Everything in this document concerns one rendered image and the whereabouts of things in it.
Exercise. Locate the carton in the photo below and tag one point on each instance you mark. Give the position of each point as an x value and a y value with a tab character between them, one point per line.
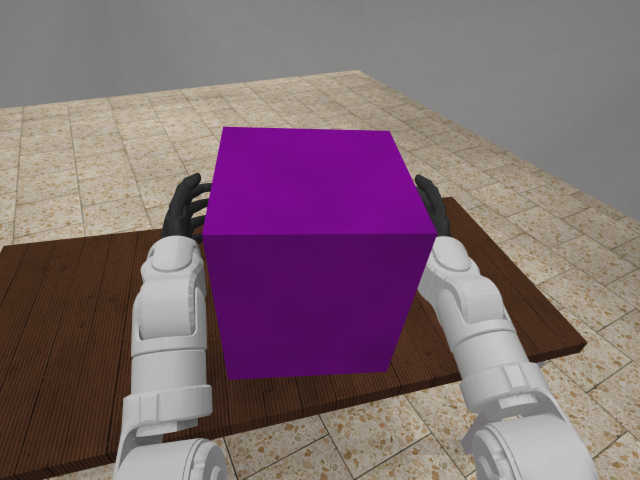
315	241

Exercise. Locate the right robot hand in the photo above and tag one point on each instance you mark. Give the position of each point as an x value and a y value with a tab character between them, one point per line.
434	205

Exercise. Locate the robot left upper arm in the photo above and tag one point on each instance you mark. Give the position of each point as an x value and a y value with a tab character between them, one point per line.
193	459

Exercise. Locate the robot right forearm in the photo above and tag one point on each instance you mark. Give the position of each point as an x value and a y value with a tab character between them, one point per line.
497	377

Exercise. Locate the robot right upper arm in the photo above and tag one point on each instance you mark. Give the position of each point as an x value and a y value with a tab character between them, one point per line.
540	447

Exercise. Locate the robot left forearm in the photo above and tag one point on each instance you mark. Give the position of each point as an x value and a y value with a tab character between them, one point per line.
169	390

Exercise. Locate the left robot hand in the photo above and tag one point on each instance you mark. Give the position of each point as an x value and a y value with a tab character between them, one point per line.
178	221

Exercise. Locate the table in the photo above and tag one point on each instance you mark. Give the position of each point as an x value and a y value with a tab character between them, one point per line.
65	351

